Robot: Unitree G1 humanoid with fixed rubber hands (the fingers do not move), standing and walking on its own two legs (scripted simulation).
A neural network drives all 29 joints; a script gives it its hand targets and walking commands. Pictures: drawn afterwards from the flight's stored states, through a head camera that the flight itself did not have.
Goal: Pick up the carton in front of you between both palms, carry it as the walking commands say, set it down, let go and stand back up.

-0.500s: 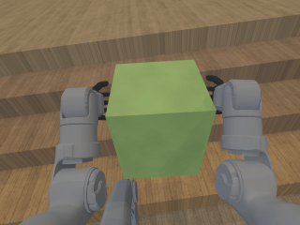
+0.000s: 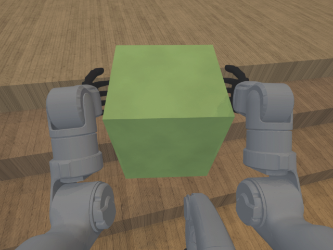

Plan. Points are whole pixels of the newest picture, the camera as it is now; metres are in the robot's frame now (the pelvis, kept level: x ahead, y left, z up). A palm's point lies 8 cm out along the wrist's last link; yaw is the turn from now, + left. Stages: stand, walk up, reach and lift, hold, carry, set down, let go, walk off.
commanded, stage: carry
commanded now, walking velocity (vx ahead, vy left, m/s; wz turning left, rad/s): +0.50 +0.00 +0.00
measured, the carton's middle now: (165, 116) +0.40 -0.02 +0.14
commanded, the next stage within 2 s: none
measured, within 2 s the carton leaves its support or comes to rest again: neither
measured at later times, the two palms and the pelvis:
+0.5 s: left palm out of the picture +0.66 +0.13 +0.36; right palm out of the picture +0.69 -0.16 +0.35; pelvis +0.29 -0.04 +0.15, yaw +0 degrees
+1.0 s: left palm out of the picture +0.97 +0.13 +0.48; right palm out of the picture +0.94 -0.17 +0.50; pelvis +0.58 +0.00 +0.31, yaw +0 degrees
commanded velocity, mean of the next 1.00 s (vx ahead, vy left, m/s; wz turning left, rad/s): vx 0.50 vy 0.00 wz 0.00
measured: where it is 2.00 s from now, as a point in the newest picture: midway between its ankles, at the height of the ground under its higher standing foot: (141, 58)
